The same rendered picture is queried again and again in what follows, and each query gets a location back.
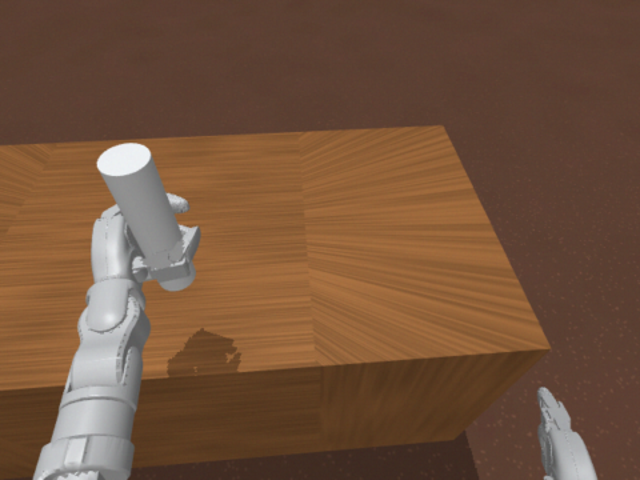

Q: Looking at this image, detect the right robot hand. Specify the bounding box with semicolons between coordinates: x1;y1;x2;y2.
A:
537;387;598;480

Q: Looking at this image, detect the can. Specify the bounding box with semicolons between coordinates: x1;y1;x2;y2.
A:
97;143;196;291

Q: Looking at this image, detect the left robot arm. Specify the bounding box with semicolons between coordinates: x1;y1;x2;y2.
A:
33;278;151;480

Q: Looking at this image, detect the left robot hand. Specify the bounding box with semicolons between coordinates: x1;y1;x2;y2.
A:
91;193;201;290

